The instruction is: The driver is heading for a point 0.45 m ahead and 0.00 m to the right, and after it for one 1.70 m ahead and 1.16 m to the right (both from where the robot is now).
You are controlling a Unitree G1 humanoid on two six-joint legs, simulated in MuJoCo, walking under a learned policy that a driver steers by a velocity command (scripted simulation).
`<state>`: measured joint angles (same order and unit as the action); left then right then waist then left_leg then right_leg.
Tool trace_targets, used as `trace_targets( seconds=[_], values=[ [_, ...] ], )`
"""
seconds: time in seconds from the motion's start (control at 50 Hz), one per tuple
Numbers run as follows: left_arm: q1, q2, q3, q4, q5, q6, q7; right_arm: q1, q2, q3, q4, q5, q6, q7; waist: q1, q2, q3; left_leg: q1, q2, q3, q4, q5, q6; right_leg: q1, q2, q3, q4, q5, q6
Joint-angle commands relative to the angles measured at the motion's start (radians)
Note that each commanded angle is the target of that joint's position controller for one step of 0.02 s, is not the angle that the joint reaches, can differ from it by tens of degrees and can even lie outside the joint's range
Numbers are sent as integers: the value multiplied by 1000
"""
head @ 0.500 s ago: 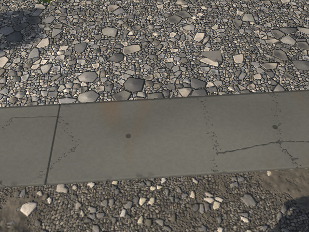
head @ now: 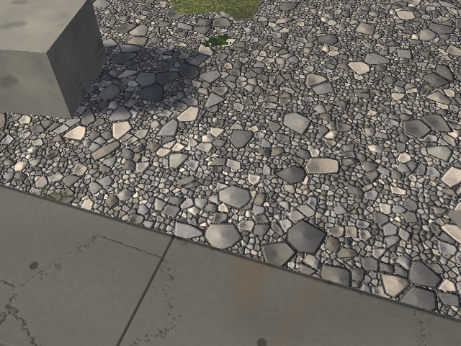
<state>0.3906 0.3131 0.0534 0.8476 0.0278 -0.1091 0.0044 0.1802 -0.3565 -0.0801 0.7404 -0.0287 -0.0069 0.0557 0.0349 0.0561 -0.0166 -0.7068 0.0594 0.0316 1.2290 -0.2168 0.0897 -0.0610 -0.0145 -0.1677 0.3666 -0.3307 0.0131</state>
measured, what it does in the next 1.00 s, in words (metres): walks ahead, turning right: left foot, then right foot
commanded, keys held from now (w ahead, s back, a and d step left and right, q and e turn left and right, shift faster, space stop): w+q+shift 0.12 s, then w+shift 0.06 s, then w+e+shift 0.82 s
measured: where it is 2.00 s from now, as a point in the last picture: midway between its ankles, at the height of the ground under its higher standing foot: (348, 98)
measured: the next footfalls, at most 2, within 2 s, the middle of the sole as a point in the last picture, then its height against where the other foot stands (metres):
left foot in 0.20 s outside the picture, level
right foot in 0.66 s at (258, 253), level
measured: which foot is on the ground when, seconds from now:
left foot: up 0.00-0.18, down 0.20-0.66, up 0.68-1.00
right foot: down 0.00-0.20, up 0.22-0.64, down 0.66-1.00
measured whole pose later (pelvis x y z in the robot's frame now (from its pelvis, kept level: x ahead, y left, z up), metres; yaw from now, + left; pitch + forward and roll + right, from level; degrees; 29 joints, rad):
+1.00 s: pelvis +0.92 +0.01 +0.00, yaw -20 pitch +1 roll +0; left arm 0.46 0.33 0.10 0.90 0.00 -0.07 -0.02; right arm -0.08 -0.27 0.03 0.60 -0.04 -0.08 0.03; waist 0.16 0.02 0.03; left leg -0.57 0.09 -0.10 0.52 0.12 -0.04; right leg 0.04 0.18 0.23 0.34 -0.26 -0.15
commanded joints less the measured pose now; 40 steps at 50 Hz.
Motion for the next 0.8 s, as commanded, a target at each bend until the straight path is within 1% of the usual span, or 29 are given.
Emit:
trace_targets(
  seconds=[0.02, 0.06, 0.1, 0.12, 0.14, 0.16, 0.18, 0.2, 0.22, 0.24, 0.26, 0.28, 0.3, 0.34, 0.36, 0.42, 0.48, 0.5, 0.54, 0.58, 0.62, 0.64, 0.66, 0.68, 0.7, 0.72, 0.74, 0.78, 0.8],
  values=[
    [-81, 16, -8, -45, -6, -36, -3, -95, 65, 43, -134, -4, -3, 30, -67, -152, 113, -102, 59, -27, -137, 142, 9, -34, -225, 47, -221, 470, -77],
    [-85, 47, -4, -35, -7, -36, 3, -167, 54, 54, -158, -1, -5, 49, -66, -96, 146, 42, 17, 71, -355, 242, 32, -84, -178, -67, -266, 563, -55],
    [-23, 104, 5, -22, -7, -34, 11, -177, 37, 55, -152, -1, -7, 53, -69, -90, 120, 190, -71, 163, -446, 262, 63, -28, -179, -109, -186, 1001, -44],
    [-12, 145, 14, -27, -7, -24, 17, -127, 16, 49, -135, 0, -8, 48, -102, -118, 77, 255, -109, 178, -461, 228, 77, 26, -193, -111, -91, 1203, -35],
    [-13, 179, 21, -32, -5, -10, 25, -35, -9, 41, -107, -4, -11, 40, -157, -142, 17, 376, -140, 163, -476, 185, 96, 38, -217, -98, 46, 1328, -36],
    [-43, 207, 27, -42, 1, 7, 30, 136, -46, 23, -56, -10, -14, 28, -247, -160, -63, 568, -161, 123, -489, 143, 123, 3, -240, -78, 257, 1377, -50],
    [-77, 205, 25, -56, 7, 20, 28, 349, -90, -3, 20, -14, -15, 6, -334, -141, -149, 825, -159, 53, -559, 129, 157, -106, -230, -63, 541, 1253, -64],
    [-77, 153, 21, -44, 7, 21, 17, 350, -146, -36, 48, 9, 0, -22, -305, 45, -148, 1005, -80, -97, -637, 56, 163, -341, -45, -60, 967, 343, -45],
    [154, 30, -24, -125, -20, 13, 7, 211, -267, -43, -19, -34, 0, -31, -67, 216, -301, 1233, 266, -607, -660, 206, 298, -652, -11, 86, 1322, -206, -27],
    [3, 120, -12, -144, -24, 1, 12, 259, -224, -49, -50, -13, 10, -45, -195, 31, -394, 1197, 277, -745, -859, -94, 325, -729, 4, 215, 1349, -81, -36],
    [-44, 120, -13, -147, -35, 1, 13, 217, -183, -38, -17, -14, -1, -60, -146, -37, -162, 991, 273, -653, -951, -183, 276, -785, -46, 200, 1281, -26, -43],
    [-65, 100, -19, -138, -23, 8, 7, 174, -122, -21, 2, -12, -21, -61, -93, -113, -38, 790, 240, -552, -976, -177, 233, -734, -92, 218, 1167, 8, -51],
    [-45, 74, -25, -109, -14, 27, -1, 138, -94, -9, 4, -20, -45, -61, -53, -142, 15, 632, 216, -459, -993, -122, 203, -648, -105, 250, 1118, 17, -56],
    [6, 44, -25, -68, -6, 78, -23, 121, -37, 12, 28, -6, -88, -54, 12, -112, 83, 413, 167, -306, -1069, -99, 146, -510, -138, 283, 987, 41, -45],
    [-16, 33, -23, -71, -10, 90, -32, 118, -36, 11, 42, 0, -103, -49, 20, -87, 115, 395, 147, -239, -1099, -71, 125, -535, -143, 284, 929, 76, -43],
    [-171, 3, -26, -110, -24, 89, -42, 164, -15, 14, 71, 9, -129, -31, -25, -42, 171, 448, 74, -32, -1149, 186, 47, -630, -131, 240, 712, 283, -67],
    [-285, -8, -31, -133, -26, 66, -65, 168, -3, 24, 79, 22, -145, -37, -48, -63, 160, 512, 26, 134, -1181, 406, -2, -560, -83, 114, 444, 510, -102],
    [-316, -20, -34, -143, -27, 60, -77, 183, -15, 25, 83, 26, -153, -44, -56, -53, 152, 533, 47, 151, -1197, 442, -9, -511, -75, 84, 368, 597, -116],
    [-299, -6, -28, -127, -26, 53, -87, 189, -34, 27, 96, 25, -158, -59, -38, -25, 125, 655, 64, 199, -1150, 688, -41, -454, -30, 45, 287, 682, -150],
    [-234, 34, -16, -102, -13, 54, -83, 189, -75, 20, 100, 20, -138, -87, 6, 24, 53, 821, 89, 220, -1003, 1051, -76, -403, 45, -1, 258, 609, -177],
    [-48, 88, 6, -56, -9, 67, -70, 161, -125, 4, 91, -1, -94, -110, 113, 62, -31, 864, 126, 218, -703, 1312, -82, -236, 111, -24, 262, 424, -200],
    [165, 134, 31, 4, -8, 73, -57, 99, -144, -4, 71, -21, -72, -114, 216, 74, -105, 783, 146, 193, -420, 1337, -69, -43, 116, 21, 292, 289, -239],
    [333, 181, 62, 43, -13, 78, -35, 27, -156, -16, 62, -23, -61, -104, 316, 18, -125, 618, 77, 195, 18, 1022, -57, 128, 71, 127, 224, 189, -306],
    [218, 286, 100, 40, -7, 102, -22, 64, -8, 20, -35, 9, -88, -69, 141, -428, -117, -25, -159, 118, 465, -181, -146, 476, -112, 579, 180, 49, -477],
    [135, 283, 100, -15, -18, 98, -29, 33, -5, 52, -88, 5, -118, -73, 129, -286, -214, -144, -133, -76, 473, -262, -108, 481, -201, 868, 7, 35, -530],
    [111, 215, 85, -29, -10, 88, -19, -35, -26, 57, -98, 0, -137, -68, 111, -88, -128, -146, -75, -128, 337, -193, -88, 362, -217, 896, -102, -35, -479],
    [78, 160, 73, -11, -4, 85, -12, -26, -34, 59, -85, -2, -145, -58, 37, 51, -16, -69, -20, -129, 164, -132, -77, 171, -191, 841, -140, -29, -419],
    [0, 143, 58, -23, -6, 63, 5, -52, -32, 65, -90, -40, -108, -50, -35, 61, 65, 66, 21, -127, -9, -155, -106, -73, -102, 699, -158, 45, -369],
    [-29, 146, 54, -31, -15, 51, 2, -57, -37, 67, -93, -48, -86, -46, -58, 52, 87, 142, 33, -108, -135, -165, -122, -179, -61, 641, -191, 47, -354]
  ],
)
Velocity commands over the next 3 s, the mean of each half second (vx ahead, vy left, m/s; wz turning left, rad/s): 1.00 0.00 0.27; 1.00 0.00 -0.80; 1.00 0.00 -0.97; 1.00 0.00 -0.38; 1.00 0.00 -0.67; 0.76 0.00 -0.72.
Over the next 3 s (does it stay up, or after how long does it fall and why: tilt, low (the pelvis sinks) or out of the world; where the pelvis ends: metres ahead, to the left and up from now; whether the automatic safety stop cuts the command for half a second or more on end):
stays up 1.99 -1.34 -0.03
